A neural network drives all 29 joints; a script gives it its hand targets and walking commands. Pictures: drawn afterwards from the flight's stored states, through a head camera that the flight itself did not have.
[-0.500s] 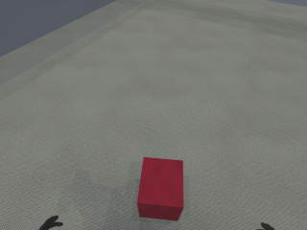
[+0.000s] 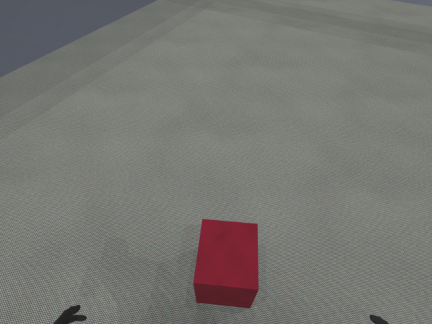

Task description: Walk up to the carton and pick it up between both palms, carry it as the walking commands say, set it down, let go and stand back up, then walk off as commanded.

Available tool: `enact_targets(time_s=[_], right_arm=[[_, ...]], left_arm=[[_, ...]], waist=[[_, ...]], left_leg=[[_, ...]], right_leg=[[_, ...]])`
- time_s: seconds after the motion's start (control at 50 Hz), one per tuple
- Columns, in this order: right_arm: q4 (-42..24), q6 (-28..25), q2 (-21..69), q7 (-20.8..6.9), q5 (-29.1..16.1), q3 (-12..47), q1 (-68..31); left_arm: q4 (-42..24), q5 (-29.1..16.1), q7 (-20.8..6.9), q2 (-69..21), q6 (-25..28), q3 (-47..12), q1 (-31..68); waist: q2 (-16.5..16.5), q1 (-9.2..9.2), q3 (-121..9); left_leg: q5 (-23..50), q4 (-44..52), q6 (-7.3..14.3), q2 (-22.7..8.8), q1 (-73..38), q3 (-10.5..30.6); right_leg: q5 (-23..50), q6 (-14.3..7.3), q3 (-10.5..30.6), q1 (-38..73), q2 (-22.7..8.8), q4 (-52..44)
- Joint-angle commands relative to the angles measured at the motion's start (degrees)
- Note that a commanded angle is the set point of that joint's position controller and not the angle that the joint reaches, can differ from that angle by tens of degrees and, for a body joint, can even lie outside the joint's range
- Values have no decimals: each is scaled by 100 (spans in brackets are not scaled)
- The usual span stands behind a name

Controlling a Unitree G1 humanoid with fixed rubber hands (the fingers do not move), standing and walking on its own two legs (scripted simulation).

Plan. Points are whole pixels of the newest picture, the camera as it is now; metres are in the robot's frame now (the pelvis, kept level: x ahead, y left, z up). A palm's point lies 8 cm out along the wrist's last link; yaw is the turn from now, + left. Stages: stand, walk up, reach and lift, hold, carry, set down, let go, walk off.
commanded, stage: walk off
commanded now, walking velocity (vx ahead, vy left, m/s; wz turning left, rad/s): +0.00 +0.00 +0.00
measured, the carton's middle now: (226, 263) +0.45 -0.03 -0.65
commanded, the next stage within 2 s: stand in 0.38 s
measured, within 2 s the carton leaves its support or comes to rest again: neither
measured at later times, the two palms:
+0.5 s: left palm out of the picture +0.04 +0.25 -0.13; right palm out of the picture +0.05 -0.35 -0.12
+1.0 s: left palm out of the picture +0.01 +0.15 -0.14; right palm out of the picture +0.01 -0.34 -0.14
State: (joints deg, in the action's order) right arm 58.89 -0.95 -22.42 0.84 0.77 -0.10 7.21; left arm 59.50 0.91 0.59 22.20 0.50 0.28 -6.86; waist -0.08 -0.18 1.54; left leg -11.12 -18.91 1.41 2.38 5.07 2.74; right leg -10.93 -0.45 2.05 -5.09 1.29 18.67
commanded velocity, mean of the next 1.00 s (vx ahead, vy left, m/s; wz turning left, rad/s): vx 0.00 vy -0.04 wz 0.00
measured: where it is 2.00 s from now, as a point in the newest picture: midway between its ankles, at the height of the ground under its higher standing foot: outside the picture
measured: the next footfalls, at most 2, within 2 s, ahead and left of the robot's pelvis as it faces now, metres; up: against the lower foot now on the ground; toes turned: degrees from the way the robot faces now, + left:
right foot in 0.54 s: +0.03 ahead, -0.19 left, +0.00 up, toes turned -1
left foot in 0.80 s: +0.01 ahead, +0.03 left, +0.00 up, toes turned +1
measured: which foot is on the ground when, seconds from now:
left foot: down 0.00-0.54, up 0.56-0.78, down 0.80-1.00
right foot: down 0.00-0.32, up 0.34-0.52, down 0.54-1.00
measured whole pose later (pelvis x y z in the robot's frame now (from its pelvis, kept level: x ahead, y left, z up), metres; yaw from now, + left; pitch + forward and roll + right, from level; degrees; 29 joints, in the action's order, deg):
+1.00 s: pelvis -0.01 -0.09 +0.00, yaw +0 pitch -2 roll +0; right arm 62.3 0.6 -12.1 2.1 0.7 0.4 13.8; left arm 62.8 0.9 1.7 12.4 -0.7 0.3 -13.5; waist -0.3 0.2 1.7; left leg -13.7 -21.2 -0.6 -1.1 5.4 -0.6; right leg -11.6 -1.9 -1.8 -6.7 1.7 20.3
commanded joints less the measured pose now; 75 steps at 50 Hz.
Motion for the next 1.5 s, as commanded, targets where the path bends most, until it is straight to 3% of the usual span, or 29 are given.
enact_targets(time_s=[0.0, 0.14, 0.2, 0.26, 0.3, 0.34, 0.36, 0.38, 0.42, 0.44, 0.48, 0.5, 0.52, 0.54, 0.56, 0.58, 0.6, 0.64, 0.7, 0.74, 0.76, 0.78, 0.8, 0.82, 0.88, 1.08, 1.48], right_arm=[[-222, -55, -994, 22, -4, -176, -197], [-177, -56, -1013, 17, -7, -170, -211], [-243, 16, -714, -12, 53, -88, -107], [-294, 156, -850, 20, 112, -113, -1], [-295, 206, -1082, 79, 129, -202, 89], [-301, 232, -1141, 143, 148, -281, 147], [-306, 227, -1096, 170, 173, -303, 212], [-336, 210, -1019, 169, 178, -299, 148], [-389, 221, -844, 143, 167, -276, -190], [-385, 246, -780, 120, 171, -262, -260], [-299, 315, -772, 92, 132, -278, -28], [-272, 319, -701, 70, 108, -272, 195], [-299, 297, -442, 38, 107, -219, 442], [-462, 294, 46, 61, 21, -70, 473], [-350, 365, -99, 136, -10, -125, 348], [-354, 396, -170, 148, 4, -165, 237], [-299, 395, -129, 138, 15, -189, 253], [-190, 366, 50, 113, 35, -176, 474], [-96, 321, 225, 136, -21, -146, 568], [6, 313, 294, 178, -32, -123, 697], [95, 303, 330, 196, -21, -97, 860], [125, 264, 168, 217, 49, -110, 920], [71, 219, -40, 193, 83, -110, 751], [92, 210, 3, 136, 41, -97, 591], [137, 141, 284, 122, -13, -54, 685], [356, 112, 513, 169, -1, -57, 994], [569, 89, 809, 207, 14, -31, 1385]], left_arm=[[-221, -3, 22, 969, 56, 166, 203], [-173, -7, 18, 986, 60, 155, 210], [77, -69, 90, 623, -139, 80, -185], [108, -44, 143, 641, -334, 120, -321], [49, -13, 135, 691, -375, 162, -347], [-10, 27, 107, 651, -411, 206, -391], [-56, 47, 97, 637, -445, 235, -352], [-70, 42, 103, 557, -456, 245, -398], [-95, 7, 90, 322, -420, 204, -618], [-78, -1, 86, 174, -392, 167, -712], [22, 8, 100, 115, -360, 195, -947], [22, 47, 114, 241, -326, 237, -1039], [-25, 106, 123, 525, -267, 296, -1069], [-97, 46, 128, 950, -277, 350, -888], [-93, 79, 95, 684, -277, 283, -868], [-171, 94, 93, 500, -253, 217, -650], [-219, 98, 120, 423, -241, 185, -480], [-216, 66, 175, 330, -215, 163, -468], [-118, 84, 198, 93, -219, 104, -673], [-71, 43, 207, 68, -236, 98, -679], [-55, 0, 203, 39, -247, 105, -663], [-65, -46, 176, -84, -219, 85, -733], [-22, -87, 139, -220, -190, 83, -938], [57, -69, 136, -233, -190, 100, -958], [163, 8, 128, -231, -133, 122, -860], [362, 4, 154, -506, -55, 97, -1023], [574, -6, 195, -793, -19, 95, -1385]], waist=[[20, 3, -142], [18, 8, -144], [-43, 68, -110], [257, 156, -86], [570, 222, -99], [965, 291, -114], [965, 368, -73], [770, 310, -101], [784, 60, -66], [988, 49, -27], [1022, 55, -43], [746, 54, -74], [-114, 145, -252], [-1386, 212, -348], [-1175, 36, -374], [-844, 113, -130], [-689, 186, 3], [-776, 223, -58], [-827, 99, -153], [-743, 120, -130], [-591, 190, -109], [-319, 138, -83], [157, -87, 1], [471, -116, 261], [348, 15, 247], [24, 29, 229], [35, 13, 311]], left_leg=[[826, 295, 31, -833, 112, 675], [844, 311, 36, -841, 94, 666], [913, 328, 91, -1071, 85, 784], [1115, 231, 156, -1390, 161, 1071], [1097, 210, 392, -1780, 57, 1480], [1355, 260, 861, -2316, 122, 1926], [1734, 311, 1150, -2604, 232, 2109], [2056, 268, 1244, -2601, 361, 1938], [1808, 102, 859, -2057, 508, 1247], [1800, -19, 689, -1751, 574, 964], [1726, -417, 464, -1378, 679, 633], [1388, -663, 253, -1290, 952, 557], [588, -1298, -1, -926, 1356, 246], [-1322, -1489, -250, -371, 1604, -167], [-2204, -2215, -249, -467, 1037, -41], [-2182, -2640, -206, -453, 1197, 23], [-2052, -2937, -183, -487, 1272, 15], [-1886, -2959, -148, -507, 1324, -118], [-1659, -1954, -151, -454, 1100, -251], [-798, -781, -128, -414, 615, -295], [105, 66, -111, -476, 100, -256], [597, 269, -88, -795, -347, 72], [1007, 149, 21, -1165, -217, 517], [659, 119, 98, -1168, 485, 495], [413, 202, -25, -884, 545, 219], [321, 184, -24, -836, 324, 142], [375, 159, -8, -810, 377, 78]], right_leg=[[723, -81, 622, -6, -752, -249], [748, -90, 621, 5, -759, -263], [781, -64, 445, -89, -596, -162], [719, 94, 313, -318, -472, 220], [320, 157, 251, -793, -382, 644], [-891, 197, 171, -1209, -266, 1673], [-1525, 209, 159, -1463, -280, 2560], [-1736, 245, 277, -1519, -283, 3103], [-1673, 265, 265, -1337, -449, 2521], [-1513, 249, 53, -1072, -370, 1901], [-458, 250, -514, -428, -25, 548], [180, 245, -416, 44, -134, -59], [766, 180, 489, 517, -884, -339], [1341, -397, 1516, 88, -1795, -551], [838, -793, 1572, -512, -1948, -586], [784, -861, 1448, -629, -1798, -532], [1054, -860, 1185, -642, -1618, -418], [2020, -855, 831, -402, -1440, -171], [2520, -862, 745, -36, -1367, 30], [2168, -741, 727, -87, -1297, 97], [1749, -582, 699, -322, -1239, 102], [1184, -335, 659, -663, -1072, 91], [537, -194, 432, -774, -698, -46], [289, -176, 290, -357, -564, -209], [767, -228, 296, -11, -636, -107], [660, -199, 283, -232, -620, -234], [798, -212, 284, -291, -606, -161]])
